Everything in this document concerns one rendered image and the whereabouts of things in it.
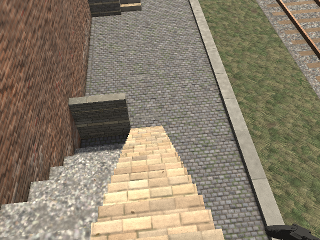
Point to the robot right hand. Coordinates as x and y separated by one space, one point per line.
289 232

